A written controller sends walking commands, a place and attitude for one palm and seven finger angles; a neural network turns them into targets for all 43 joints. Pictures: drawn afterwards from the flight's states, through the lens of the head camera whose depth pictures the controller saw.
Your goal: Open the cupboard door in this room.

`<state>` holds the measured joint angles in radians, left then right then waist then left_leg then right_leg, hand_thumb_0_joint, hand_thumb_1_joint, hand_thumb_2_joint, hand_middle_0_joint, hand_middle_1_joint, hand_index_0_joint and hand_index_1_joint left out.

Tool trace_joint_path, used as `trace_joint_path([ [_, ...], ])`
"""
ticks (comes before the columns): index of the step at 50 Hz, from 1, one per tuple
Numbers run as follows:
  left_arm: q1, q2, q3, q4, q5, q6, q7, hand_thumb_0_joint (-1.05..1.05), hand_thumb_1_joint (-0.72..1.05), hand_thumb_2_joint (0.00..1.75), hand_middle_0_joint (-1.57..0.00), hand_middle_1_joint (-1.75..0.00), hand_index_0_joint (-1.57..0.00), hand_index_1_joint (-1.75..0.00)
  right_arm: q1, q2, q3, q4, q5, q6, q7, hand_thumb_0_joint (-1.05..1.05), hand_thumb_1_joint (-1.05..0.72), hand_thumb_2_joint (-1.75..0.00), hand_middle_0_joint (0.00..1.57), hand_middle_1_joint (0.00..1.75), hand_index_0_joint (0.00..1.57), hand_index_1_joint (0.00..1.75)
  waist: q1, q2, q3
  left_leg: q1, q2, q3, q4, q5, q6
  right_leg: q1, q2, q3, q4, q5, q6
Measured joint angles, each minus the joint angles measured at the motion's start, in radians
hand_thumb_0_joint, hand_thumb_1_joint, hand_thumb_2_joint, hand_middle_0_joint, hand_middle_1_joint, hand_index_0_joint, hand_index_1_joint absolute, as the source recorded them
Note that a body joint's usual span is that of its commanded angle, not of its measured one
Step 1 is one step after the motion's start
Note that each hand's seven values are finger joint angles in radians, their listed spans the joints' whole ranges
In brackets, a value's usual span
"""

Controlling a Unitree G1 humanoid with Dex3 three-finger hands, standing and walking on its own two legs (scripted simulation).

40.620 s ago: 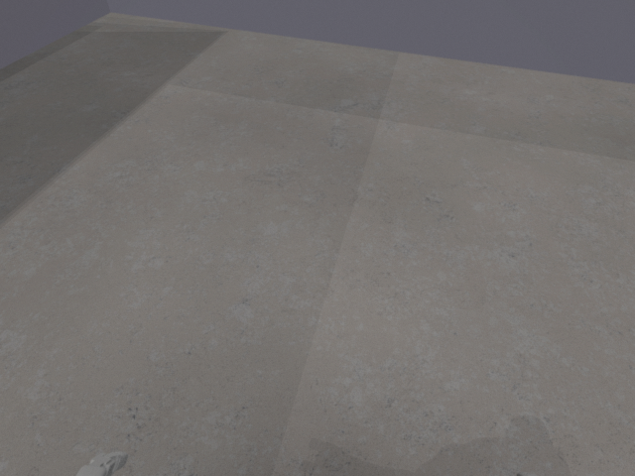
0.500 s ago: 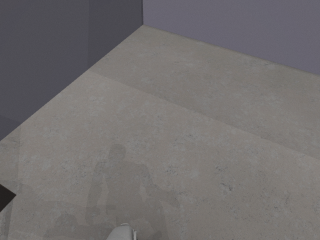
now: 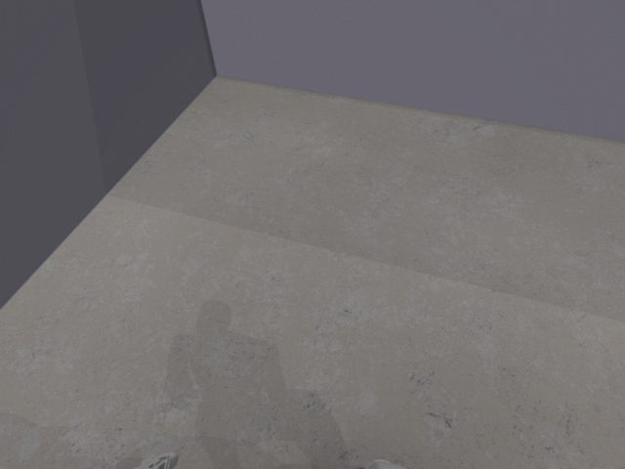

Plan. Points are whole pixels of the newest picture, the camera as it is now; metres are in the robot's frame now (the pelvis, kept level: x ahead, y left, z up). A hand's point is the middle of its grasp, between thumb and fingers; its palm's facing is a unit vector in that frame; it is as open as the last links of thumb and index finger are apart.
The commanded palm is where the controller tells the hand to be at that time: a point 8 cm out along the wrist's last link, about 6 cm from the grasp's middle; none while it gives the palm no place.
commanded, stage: walk to a spot facing it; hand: left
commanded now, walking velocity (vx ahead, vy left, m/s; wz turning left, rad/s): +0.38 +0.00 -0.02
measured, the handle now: out of the picture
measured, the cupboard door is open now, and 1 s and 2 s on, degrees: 44 44 44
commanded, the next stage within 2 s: turn to face it in 0.42 s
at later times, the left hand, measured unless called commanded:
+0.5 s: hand out of the picture +0.15 +0.17 -0.19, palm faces +0.16 -0.98 -0.13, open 7.3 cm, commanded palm none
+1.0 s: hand (205, 288) +0.44 +0.21 -0.15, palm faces +0.30 -0.92 -0.24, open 7.4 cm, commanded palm none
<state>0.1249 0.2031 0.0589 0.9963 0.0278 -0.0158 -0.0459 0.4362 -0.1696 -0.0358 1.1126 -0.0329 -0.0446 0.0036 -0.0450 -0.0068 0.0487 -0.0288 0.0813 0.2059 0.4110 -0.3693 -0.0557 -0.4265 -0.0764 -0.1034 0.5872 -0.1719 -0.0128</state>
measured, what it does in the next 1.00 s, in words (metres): walks ahead, turning left: right foot, then left foot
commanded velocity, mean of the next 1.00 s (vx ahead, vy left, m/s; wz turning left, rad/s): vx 0.16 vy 0.00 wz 0.41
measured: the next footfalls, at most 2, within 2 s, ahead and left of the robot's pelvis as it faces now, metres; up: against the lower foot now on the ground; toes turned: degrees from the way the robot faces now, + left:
right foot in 0.02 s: +0.13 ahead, -0.11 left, +0.00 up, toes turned -7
left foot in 0.48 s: +0.38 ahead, +0.11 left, +0.00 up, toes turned +13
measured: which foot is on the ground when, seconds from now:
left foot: down 0.00-0.02, up 0.04-0.46, down 0.48-0.94, up 0.96-1.00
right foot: up 0.00-0.00, down 0.02-0.50, up 0.52-0.92, down 0.94-1.00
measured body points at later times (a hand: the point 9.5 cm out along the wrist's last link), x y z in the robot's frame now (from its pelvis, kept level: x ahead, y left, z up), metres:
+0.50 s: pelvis +0.24 +0.01 -0.01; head +0.26 +0.04 +0.43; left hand +0.14 +0.22 -0.18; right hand +0.39 -0.22 -0.14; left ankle +0.34 +0.11 -0.74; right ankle +0.09 -0.11 -0.72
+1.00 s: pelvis +0.37 -0.01 +0.00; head +0.42 +0.00 +0.45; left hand +0.43 +0.26 -0.13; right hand +0.47 -0.25 -0.15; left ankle +0.33 +0.10 -0.70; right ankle +0.40 -0.13 -0.73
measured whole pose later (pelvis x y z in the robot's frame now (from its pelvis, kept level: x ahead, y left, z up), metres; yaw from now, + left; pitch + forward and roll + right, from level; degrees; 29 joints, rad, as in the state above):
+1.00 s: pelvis +0.37 -0.01 +0.00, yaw +19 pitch +3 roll +0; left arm 0.08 0.21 0.05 0.89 0.02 -0.01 0.02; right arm 0.25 -0.22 -0.07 0.99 -0.01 0.04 0.00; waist -0.04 0.02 0.06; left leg -0.45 -0.03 -0.05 0.86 -0.47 -0.02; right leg -0.30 -0.03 -0.06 0.55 -0.30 0.00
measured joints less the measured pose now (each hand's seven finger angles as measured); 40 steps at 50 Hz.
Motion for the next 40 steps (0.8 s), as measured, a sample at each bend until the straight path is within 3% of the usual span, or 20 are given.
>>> trace_joint_path([
  [1, -0.007, 0.005, 0.002, -0.004, 0.002, -0.015, 0.002, 0.01, 0.91, 0.90, -0.20, -0.30, -0.20, -0.30, 0.012, 0.002, 0.001, 0.007, 0.004, 0.003, 0.002, 0.01, -0.91, -0.90, 0.20, 0.30, 0.20, 0.30, 0.001, -0.002, 0.000, -0.023, 0.014, 0.001, 0.083, -0.045, 0.004, 0.019, 0.009, 0.002, -0.013, 0.005, -0.020],
  [3, -0.020, -0.004, 0.003, -0.005, -0.003, -0.039, 0.013, 0.01, 0.91, 0.90, -0.20, -0.30, -0.20, -0.30, -0.008, -0.003, 0.001, 0.025, 0.014, 0.022, 0.005, 0.01, -0.91, -0.90, 0.20, 0.30, 0.20, 0.30, 0.001, 0.017, 0.022, -0.133, 0.031, -0.067, 0.381, -0.130, 0.030, 0.025, 0.033, -0.012, 0.046, -0.055, -0.043],
  [5, -0.009, -0.016, 0.000, -0.005, -0.010, -0.046, 0.026, 0.01, 0.91, 0.90, -0.20, -0.30, -0.20, -0.30, -0.038, -0.006, -0.005, 0.029, 0.019, 0.030, 0.006, 0.01, -0.91, -0.90, 0.20, 0.30, 0.20, 0.30, -0.002, 0.026, 0.029, -0.254, 0.027, -0.117, 0.614, -0.092, 0.043, 0.076, 0.051, -0.028, 0.014, -0.087, -0.049],
  [7, 0.019, -0.028, -0.005, 0.003, -0.013, -0.048, 0.037, 0.01, 0.91, 0.90, -0.20, -0.30, -0.20, -0.30, -0.074, -0.006, -0.009, 0.016, 0.017, 0.031, 0.004, 0.01, -0.91, -0.90, 0.20, 0.30, 0.20, 0.30, -0.002, 0.021, 0.022, -0.351, 0.032, -0.126, 0.691, -0.029, 0.038, 0.137, 0.063, -0.037, -0.062, -0.075, -0.042],
  [11, 0.079, -0.020, 0.004, 0.030, -0.017, -0.066, 0.056, -0.01, 0.95, 0.90, -0.20, -0.30, -0.20, -0.30, -0.151, 0.001, -0.015, -0.031, 0.012, 0.026, 0.008, 0.01, -0.91, -0.90, 0.19, 0.30, 0.20, 0.30, 0.008, 0.001, 0.002, -0.477, 0.045, -0.122, 0.609, 0.071, 0.021, 0.245, 0.082, -0.047, -0.201, -0.057, -0.053],
  [15, 0.139, -0.018, -0.008, 0.071, -0.013, -0.072, 0.050, -0.01, 0.94, 0.90, -0.20, -0.30, -0.20, -0.30, -0.229, -0.001, -0.020, -0.070, 0.012, 0.025, 0.019, 0.01, -0.91, -0.90, 0.19, 0.30, 0.20, 0.30, 0.027, -0.003, -0.007, -0.530, 0.044, -0.118, 0.468, 0.154, 0.017, 0.337, 0.093, -0.058, -0.274, -0.076, -0.044],
  [20, 0.213, -0.031, -0.025, 0.118, -0.010, -0.070, 0.050, 0.00, 0.92, 0.90, -0.20, -0.30, -0.20, -0.30, -0.316, -0.006, -0.016, -0.098, 0.016, 0.025, 0.032, 0.01, -0.91, -0.90, 0.19, 0.30, 0.19, 0.30, 0.061, -0.009, 0.006, -0.518, 0.018, -0.102, 0.309, 0.193, 0.040, 0.447, 0.090, -0.083, -0.292, -0.150, -0.014],
  [23, 0.256, -0.035, -0.029, 0.141, -0.009, -0.061, 0.052, 0.00, 0.91, 0.90, -0.20, -0.30, -0.20, -0.30, -0.350, -0.009, -0.010, -0.117, 0.013, 0.011, 0.031, 0.01, -0.91, -0.90, 0.19, 0.30, 0.20, 0.30, 0.070, -0.029, 0.019, -0.454, -0.021, -0.074, 0.203, 0.208, 0.074, 0.486, 0.059, -0.100, -0.217, -0.238, 0.016],
  [25, 0.285, -0.048, -0.033, 0.148, -0.014, -0.045, 0.048, 0.01, 0.91, 0.90, -0.20, -0.30, -0.20, -0.30, -0.352, -0.024, -0.007, -0.137, 0.004, -0.012, 0.026, 0.01, -0.91, -0.90, 0.19, 0.30, 0.20, 0.30, 0.068, -0.010, 0.017, -0.418, -0.025, -0.076, 0.184, 0.274, 0.130, 0.413, 0.038, -0.098, 0.026, -0.300, 0.026],
  [26, 0.279, -0.045, -0.035, 0.150, -0.017, -0.032, 0.046, 0.01, 0.91, 0.90, -0.20, -0.30, -0.20, -0.30, -0.353, -0.022, -0.007, -0.142, 0.004, -0.019, 0.018, 0.01, -0.91, -0.90, 0.19, 0.30, 0.20, 0.30, 0.065, -0.016, 0.026, -0.423, -0.034, -0.075, 0.234, 0.237, 0.146, 0.344, 0.027, -0.060, 0.209, -0.319, 0.024],
  [28, 0.251, -0.035, -0.033, 0.137, -0.016, -0.013, 0.047, 0.01, 0.91, 0.90, -0.20, -0.30, -0.20, -0.30, -0.339, -0.016, -0.002, -0.144, 0.007, -0.019, 0.007, 0.00, -0.91, -0.90, 0.19, 0.30, 0.20, 0.30, 0.069, -0.028, 0.040, -0.398, -0.052, -0.074, 0.262, 0.156, 0.149, 0.201, 0.023, 0.009, 0.501, -0.324, 0.022],
  [30, 0.201, -0.026, -0.027, 0.112, -0.009, -0.003, 0.046, 0.01, 0.91, 0.90, -0.20, -0.30, -0.20, -0.30, -0.309, -0.010, 0.001, -0.138, 0.010, -0.014, -0.002, 0.00, -0.91, -0.90, 0.20, 0.30, 0.20, 0.30, 0.071, -0.028, 0.044, -0.368, -0.068, -0.090, 0.222, 0.148, 0.136, 0.074, 0.010, 0.032, 0.622, -0.272, 0.032],
  [35, 0.075, -0.016, -0.011, 0.011, -0.006, 0.006, 0.041, 0.01, 0.91, 0.90, -0.20, -0.30, -0.20, -0.30, -0.238, -0.007, 0.006, -0.098, 0.016, 0.008, -0.016, 0.00, -0.93, -0.90, 0.20, 0.30, 0.20, 0.30, 0.067, -0.009, 0.050, -0.309, -0.098, -0.151, 0.099, 0.193, 0.136, -0.104, -0.019, 0.075, 0.517, -0.168, 0.070],
  [40, 0.002, -0.001, 0.001, -0.048, -0.009, 0.028, 0.044, 0.01, 0.91, 0.90, -0.20, -0.30, -0.20, -0.30, -0.191, -0.009, 0.000, -0.086, 0.013, 0.037, -0.008, 0.01, -0.93, -0.90, 0.20, 0.30, 0.20, 0.30, 0.036, -0.002, 0.025, -0.287, -0.104, -0.207, 0.062, 0.187, 0.118, -0.113, -0.007, 0.086, 0.340, -0.132, 0.091],
])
